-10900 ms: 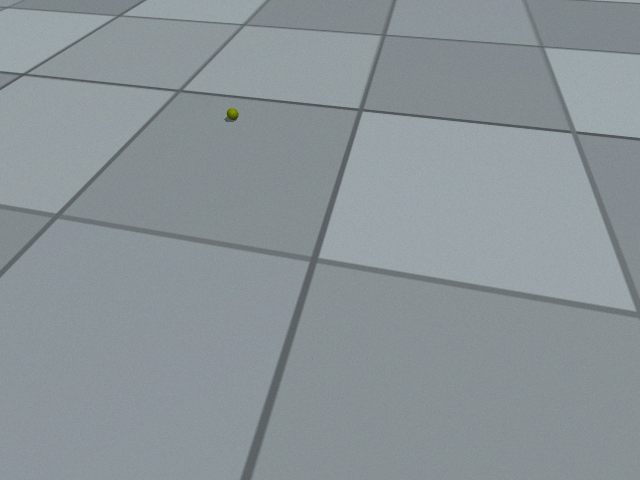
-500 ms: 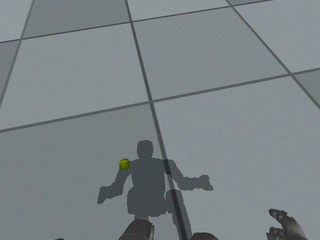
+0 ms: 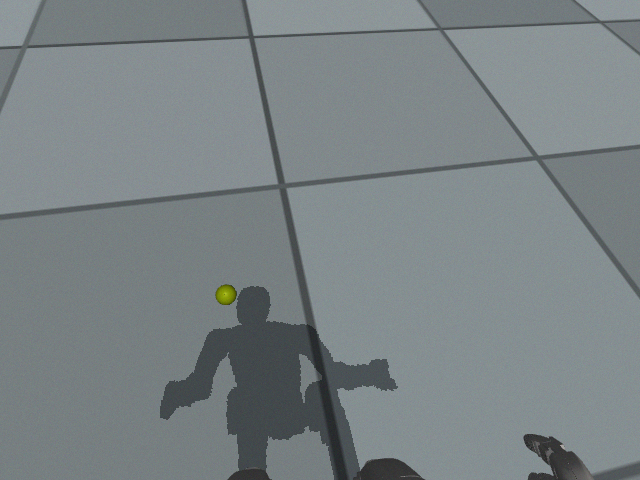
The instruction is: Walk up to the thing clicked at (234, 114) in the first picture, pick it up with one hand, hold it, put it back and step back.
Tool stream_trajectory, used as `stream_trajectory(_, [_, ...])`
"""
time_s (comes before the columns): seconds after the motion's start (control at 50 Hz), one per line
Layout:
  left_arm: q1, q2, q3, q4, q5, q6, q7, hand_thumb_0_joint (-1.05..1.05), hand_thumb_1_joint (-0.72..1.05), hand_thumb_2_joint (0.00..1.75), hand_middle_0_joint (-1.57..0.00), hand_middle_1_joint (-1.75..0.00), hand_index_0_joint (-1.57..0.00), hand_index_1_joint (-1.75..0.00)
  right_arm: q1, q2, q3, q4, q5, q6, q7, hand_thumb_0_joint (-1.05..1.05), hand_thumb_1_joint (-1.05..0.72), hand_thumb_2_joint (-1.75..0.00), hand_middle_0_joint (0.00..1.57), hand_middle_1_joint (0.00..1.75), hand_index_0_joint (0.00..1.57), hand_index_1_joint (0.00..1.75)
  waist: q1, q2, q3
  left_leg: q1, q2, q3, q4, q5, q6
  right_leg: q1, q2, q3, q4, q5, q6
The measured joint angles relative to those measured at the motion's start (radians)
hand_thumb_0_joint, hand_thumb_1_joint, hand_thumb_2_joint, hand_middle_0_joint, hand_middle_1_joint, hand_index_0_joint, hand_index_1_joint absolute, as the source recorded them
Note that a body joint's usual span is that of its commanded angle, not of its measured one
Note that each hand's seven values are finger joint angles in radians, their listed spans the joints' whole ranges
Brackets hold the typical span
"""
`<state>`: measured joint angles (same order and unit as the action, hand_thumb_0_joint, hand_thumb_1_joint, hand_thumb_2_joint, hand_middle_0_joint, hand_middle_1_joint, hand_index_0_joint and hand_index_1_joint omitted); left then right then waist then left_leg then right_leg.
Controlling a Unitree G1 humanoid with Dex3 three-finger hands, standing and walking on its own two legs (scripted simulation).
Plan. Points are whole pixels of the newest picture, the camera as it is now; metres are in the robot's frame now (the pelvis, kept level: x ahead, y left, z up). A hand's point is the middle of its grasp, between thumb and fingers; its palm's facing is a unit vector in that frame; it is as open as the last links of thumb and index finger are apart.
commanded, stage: walk up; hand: left
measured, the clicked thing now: (226, 294) +0.72 +0.28 -0.73
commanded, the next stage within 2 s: stand in 1.10 s
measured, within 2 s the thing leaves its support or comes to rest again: neither
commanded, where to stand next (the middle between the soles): +0.37 +0.01 m, yaw +3 degrees
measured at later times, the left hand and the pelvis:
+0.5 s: hand out of the picture +0.02 +0.25 -0.14, palm faces +0.04 -0.92 -0.38, open 7.4 cm; pelvis -0.06 -0.02 +0.00, yaw +1 degrees
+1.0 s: hand out of the picture +0.03 +0.26 -0.14, palm faces +0.06 -0.93 -0.35, open 7.4 cm; pelvis -0.05 -0.01 +0.01, yaw +2 degrees
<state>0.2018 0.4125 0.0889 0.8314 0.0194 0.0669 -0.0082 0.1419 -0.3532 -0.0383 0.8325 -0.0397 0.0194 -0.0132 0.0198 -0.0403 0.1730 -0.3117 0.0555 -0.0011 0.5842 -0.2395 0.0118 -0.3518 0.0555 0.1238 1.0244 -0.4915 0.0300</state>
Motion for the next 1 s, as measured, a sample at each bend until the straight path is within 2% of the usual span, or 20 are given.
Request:
stream_trajectory(0.06, [0.031, -0.002, -0.007, 0.041, 0.001, -0.019, -0.007, 0.01, 0.91, 0.90, -0.20, -0.30, -0.20, -0.30, -0.006, -0.018, -0.001, -0.016, -0.004, 0.004, 0.011, 0.00, -0.90, -0.90, 0.21, 0.30, 0.21, 0.30, -0.001, 0.011, -0.017, -0.035, 0.018, 0.018, 0.037, -0.002, -0.009, 0.114, -0.042, -0.053, -0.258, 0.002, -0.012])
stream_trajectory(0.1, [0.044, -0.013, -0.005, 0.072, 0.007, -0.039, -0.004, 0.01, 0.91, 0.90, -0.21, -0.30, -0.20, -0.30, -0.010, -0.036, -0.005, -0.017, -0.002, 0.013, 0.014, 0.00, -0.90, -0.90, 0.21, 0.30, 0.21, 0.30, 0.001, 0.038, -0.027, -0.072, 0.040, 0.017, 0.095, -0.018, -0.018, 0.178, -0.037, -0.083, -0.413, 0.086, -0.024])
stream_trajectory(0.12, [0.047, -0.029, -0.005, 0.086, 0.014, -0.046, -0.002, 0.01, 0.91, 0.90, -0.20, -0.30, -0.20, -0.30, -0.011, -0.046, -0.010, -0.009, 0.003, 0.019, 0.011, 0.00, -0.90, -0.90, 0.20, 0.30, 0.21, 0.30, -0.007, 0.066, -0.024, -0.085, 0.040, -0.016, 0.129, -0.064, -0.014, 0.179, -0.022, -0.096, -0.408, 0.095, -0.027])
stream_trajectory(0.16, [0.066, -0.044, -0.014, 0.097, 0.020, -0.051, -0.006, 0.01, 0.91, 0.90, -0.21, -0.30, -0.20, -0.30, 0.005, -0.049, -0.016, 0.017, 0.012, 0.031, 0.003, 0.00, -0.90, -0.90, 0.20, 0.30, 0.20, 0.30, 0.005, 0.072, -0.048, -0.105, -0.021, -0.083, 0.210, -0.195, -0.014, 0.158, -0.029, -0.087, -0.379, 0.089, -0.037])
stream_trajectory(0.2, [0.077, -0.061, -0.020, 0.104, 0.020, -0.057, -0.005, 0.01, 0.90, 0.90, -0.21, -0.30, -0.20, -0.30, 0.023, -0.057, -0.018, 0.042, 0.025, 0.030, 0.002, 0.00, -0.90, -0.90, 0.20, 0.30, 0.20, 0.30, 0.013, 0.079, -0.062, -0.110, -0.070, -0.121, 0.293, -0.217, -0.012, 0.157, -0.041, -0.080, -0.385, 0.098, -0.038])
stream_trajectory(0.26, [0.074, -0.073, -0.024, 0.103, 0.020, -0.067, -0.003, 0.01, 0.90, 0.90, -0.21, -0.30, -0.20, -0.30, 0.055, -0.061, -0.017, 0.073, 0.029, 0.022, 0.002, 0.00, -0.91, -0.90, 0.20, 0.30, 0.20, 0.30, 0.008, 0.088, -0.078, -0.084, -0.089, -0.112, 0.312, -0.226, -0.016, 0.157, -0.058, -0.091, -0.399, 0.112, -0.034])
stream_trajectory(0.32, [0.056, -0.068, -0.024, 0.087, 0.017, -0.081, -0.001, 0.01, 0.90, 0.90, -0.21, -0.30, -0.21, -0.30, 0.079, -0.053, -0.012, 0.101, 0.022, 0.017, 0.010, 0.00, -0.91, -0.90, 0.20, 0.30, 0.20, 0.30, 0.002, 0.090, -0.082, -0.018, -0.073, -0.079, 0.202, -0.232, -0.016, 0.155, -0.070, -0.114, -0.399, 0.115, -0.029])
stream_trajectory(0.36, [0.039, -0.058, -0.026, 0.077, 0.010, -0.084, 0.000, 0.01, 0.90, 0.90, -0.21, -0.30, -0.21, -0.30, 0.083, -0.042, -0.011, 0.118, 0.019, 0.012, 0.015, 0.00, -0.91, -0.90, 0.20, 0.30, 0.20, 0.30, -0.002, 0.083, -0.077, 0.037, -0.065, -0.055, 0.089, -0.202, -0.010, 0.147, -0.079, -0.128, -0.384, 0.110, -0.024])
stream_trajectory(0.4, [0.016, -0.042, -0.027, 0.078, 0.002, -0.077, 0.003, 0.01, 0.90, 0.90, -0.21, -0.30, -0.20, -0.30, 0.071, -0.017, -0.011, 0.135, 0.015, 0.001, 0.017, 0.00, -0.91, -0.90, 0.20, 0.30, 0.20, 0.30, 0.002, 0.044, -0.057, 0.074, -0.087, -0.036, 0.010, -0.044, -0.014, 0.145, -0.106, -0.115, -0.360, 0.103, -0.014])
stream_trajectory(0.42, [0.008, -0.037, -0.028, 0.083, -0.004, -0.072, 0.004, 0.01, 0.90, 0.90, -0.21, -0.30, -0.20, -0.30, 0.068, -0.006, -0.010, 0.138, 0.014, -0.005, 0.019, 0.01, -0.91, -0.90, 0.20, 0.30, 0.20, 0.30, 0.004, 0.030, -0.057, 0.078, -0.093, -0.028, 0.000, -0.032, -0.014, 0.141, -0.112, -0.106, -0.357, 0.105, -0.016])
stream_trajectory(0.48, [-0.015, -0.031, -0.031, 0.108, -0.014, -0.064, 0.006, 0.01, 0.90, 0.90, -0.21, -0.30, -0.20, -0.30, 0.063, 0.013, 0.000, 0.138, 0.013, -0.015, 0.030, 0.00, -0.91, -0.90, 0.20, 0.30, 0.20, 0.30, -0.002, 0.031, -0.076, 0.069, -0.077, -0.032, 0.006, -0.041, -0.009, 0.142, -0.085, -0.099, -0.364, 0.050, -0.042])
stream_trajectory(0.5, [-0.020, -0.030, -0.032, 0.115, -0.014, -0.066, 0.005, 0.01, 0.90, 0.90, -0.21, -0.30, -0.20, -0.30, 0.059, 0.018, 0.004, 0.139, 0.012, -0.015, 0.032, 0.00, -0.90, -0.90, 0.20, 0.30, 0.20, 0.30, -0.005, 0.033, -0.081, 0.070, -0.069, -0.036, 0.005, -0.041, -0.012, 0.151, -0.077, -0.103, -0.385, 0.071, -0.044])
stream_trajectory(0.54, [-0.026, -0.031, -0.033, 0.126, -0.011, -0.078, 0.004, 0.01, 0.90, 0.90, -0.21, -0.30, -0.20, -0.30, 0.050, 0.026, 0.011, 0.143, 0.016, -0.014, 0.033, 0.00, -0.90, -0.90, 0.20, 0.30, 0.20, 0.30, -0.007, 0.038, -0.092, 0.069, -0.056, -0.046, 0.004, -0.038, -0.022, 0.171, -0.067, -0.114, -0.440, 0.161, -0.033])
stream_trajectory(0.56, [-0.027, -0.033, -0.034, 0.132, -0.008, -0.084, 0.002, 0.01, 0.90, 0.90, -0.21, -0.30, -0.20, -0.30, 0.045, 0.026, 0.013, 0.145, 0.017, -0.012, 0.034, 0.00, -0.90, -0.90, 0.20, 0.30, 0.20, 0.30, -0.009, 0.043, -0.099, 0.066, -0.052, -0.052, 0.006, -0.039, -0.024, 0.177, -0.062, -0.119, -0.455, 0.172, -0.026])
stream_trajectory(0.62, [-0.022, -0.043, -0.040, 0.149, 0.001, -0.092, -0.004, 0.01, 0.90, 0.90, -0.21, -0.30, -0.20, -0.30, 0.034, 0.020, 0.010, 0.155, 0.016, -0.011, 0.035, 0.00, -0.90, -0.90, 0.20, 0.30, 0.20, 0.30, -0.011, 0.048, -0.118, 0.063, -0.062, -0.067, 0.008, -0.062, -0.016, 0.183, -0.065, -0.125, -0.470, 0.165, -0.028])
stream_trajectory(0.66, [-0.020, -0.051, -0.044, 0.163, 0.004, -0.092, -0.005, 0.01, 0.90, 0.90, -0.21, -0.30, -0.20, -0.30, 0.031, 0.009, 0.005, 0.162, 0.016, -0.018, 0.034, 0.00, -0.90, -0.90, 0.20, 0.30, 0.20, 0.30, -0.012, 0.052, -0.123, 0.072, -0.070, -0.070, -0.010, -0.030, -0.014, 0.191, -0.073, -0.127, -0.477, 0.164, -0.021])
stream_trajectory(0.78, [-0.043, -0.052, -0.044, 0.201, -0.006, -0.088, -0.003, 0.01, 0.90, 0.90, -0.21, -0.30, -0.20, -0.30, 0.020, 0.004, 0.007, 0.191, 0.016, -0.032, 0.031, 0.00, -0.90, -0.90, 0.20, 0.30, 0.20, 0.30, -0.003, 0.039, -0.116, 0.099, -0.084, -0.067, -0.059, -0.018, -0.005, 0.220, -0.089, -0.126, -0.529, 0.182, 0.000])
stream_trajectory(1.0, [-0.091, -0.036, -0.051, 0.231, -0.011, -0.086, 0.002, 0.01, 0.91, 0.90, -0.20, -0.30, -0.20, -0.30, -0.048, 0.025, 0.012, 0.204, 0.021, -0.023, 0.024, 0.00, -0.90, -0.90, 0.20, 0.30, 0.20, 0.30, 0.005, 0.033, -0.096, 0.116, -0.080, -0.077, -0.096, -0.002, -0.010, 0.244, -0.085, -0.136, -0.575, 0.201, -0.004])
